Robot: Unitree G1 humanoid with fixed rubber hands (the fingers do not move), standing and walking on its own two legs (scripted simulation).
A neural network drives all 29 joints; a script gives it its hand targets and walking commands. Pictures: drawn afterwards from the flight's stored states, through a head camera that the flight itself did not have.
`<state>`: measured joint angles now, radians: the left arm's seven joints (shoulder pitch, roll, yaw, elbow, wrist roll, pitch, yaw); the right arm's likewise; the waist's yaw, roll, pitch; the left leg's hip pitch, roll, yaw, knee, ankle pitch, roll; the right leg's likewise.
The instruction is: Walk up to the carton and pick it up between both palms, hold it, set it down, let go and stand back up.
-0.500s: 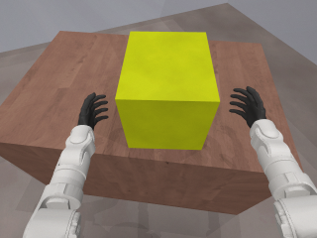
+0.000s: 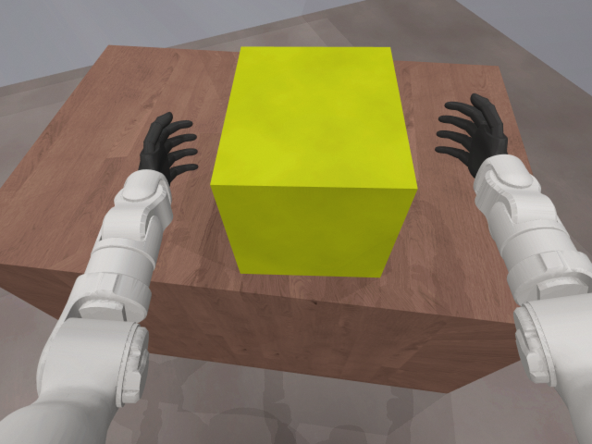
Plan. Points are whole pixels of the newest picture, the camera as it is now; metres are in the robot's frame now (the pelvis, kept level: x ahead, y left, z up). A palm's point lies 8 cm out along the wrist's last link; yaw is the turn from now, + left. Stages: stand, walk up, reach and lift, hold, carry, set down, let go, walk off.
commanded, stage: reach and lift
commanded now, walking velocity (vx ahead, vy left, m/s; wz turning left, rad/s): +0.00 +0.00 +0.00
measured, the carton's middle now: (312, 164) +0.54 +0.00 +0.01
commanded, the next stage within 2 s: none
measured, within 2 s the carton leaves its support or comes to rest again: neither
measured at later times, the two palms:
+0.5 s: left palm (149, 133) +0.47 +0.22 +0.14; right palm (486, 114) +0.48 -0.22 +0.16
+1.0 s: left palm (181, 199) +0.45 +0.21 +0.03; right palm (441, 186) +0.47 -0.20 +0.03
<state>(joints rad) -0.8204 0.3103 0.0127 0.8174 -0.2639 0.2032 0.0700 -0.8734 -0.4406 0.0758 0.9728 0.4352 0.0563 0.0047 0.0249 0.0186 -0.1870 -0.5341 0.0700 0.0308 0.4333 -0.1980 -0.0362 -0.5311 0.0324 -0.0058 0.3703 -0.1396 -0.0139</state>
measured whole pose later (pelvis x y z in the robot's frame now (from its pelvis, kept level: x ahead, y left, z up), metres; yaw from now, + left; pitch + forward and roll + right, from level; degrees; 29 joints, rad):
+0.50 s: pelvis -0.01 -0.01 -0.01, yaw +1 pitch +23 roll -1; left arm -1.19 0.38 -0.11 1.26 -0.37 0.11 0.08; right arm -1.20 -0.44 0.07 1.30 0.42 0.07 0.03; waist 0.00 0.00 -0.28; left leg -0.70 0.07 0.00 0.50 -0.20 -0.05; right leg -0.69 0.03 -0.03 0.44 -0.15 -0.02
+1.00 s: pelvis -0.02 -0.01 -0.03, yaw +2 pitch +33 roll -1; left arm -1.15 0.31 -0.17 1.49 -0.41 -0.25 0.06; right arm -1.10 -0.32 -0.01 1.36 0.31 -0.16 0.01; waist -0.01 0.00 -0.32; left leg -0.98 0.06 -0.01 0.60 -0.20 -0.05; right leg -0.98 0.02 -0.05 0.58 -0.17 -0.03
